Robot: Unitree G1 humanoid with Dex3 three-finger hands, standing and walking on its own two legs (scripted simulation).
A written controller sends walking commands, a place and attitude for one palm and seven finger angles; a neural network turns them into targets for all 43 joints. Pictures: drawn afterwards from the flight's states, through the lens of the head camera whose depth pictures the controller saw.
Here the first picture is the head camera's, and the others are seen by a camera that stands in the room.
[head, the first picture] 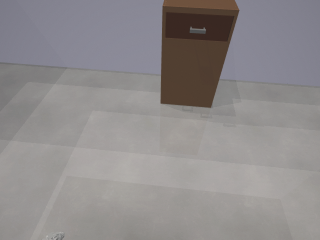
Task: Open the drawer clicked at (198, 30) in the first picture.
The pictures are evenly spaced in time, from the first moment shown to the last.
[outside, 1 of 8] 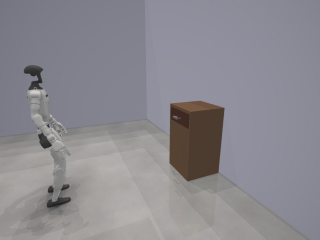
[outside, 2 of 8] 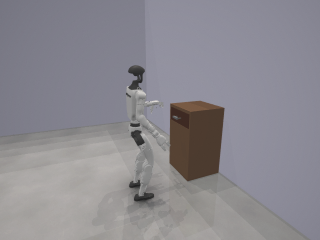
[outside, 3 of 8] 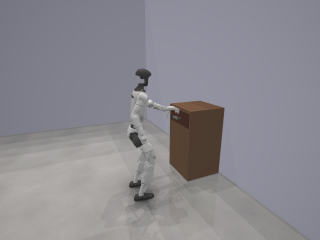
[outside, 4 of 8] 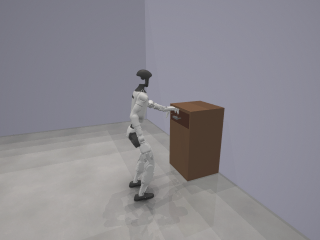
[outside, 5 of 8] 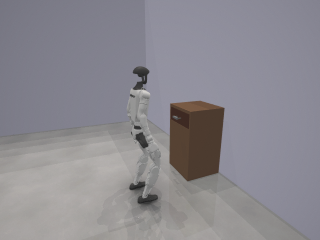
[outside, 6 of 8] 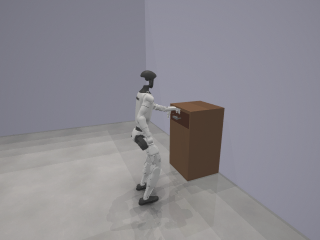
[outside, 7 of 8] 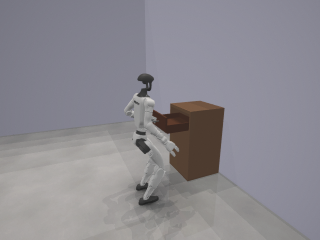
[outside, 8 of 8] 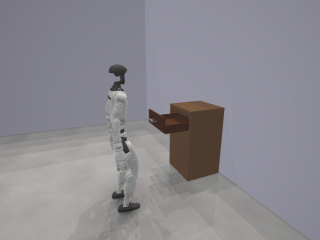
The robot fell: no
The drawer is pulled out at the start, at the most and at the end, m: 0.00 0.30 0.30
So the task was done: yes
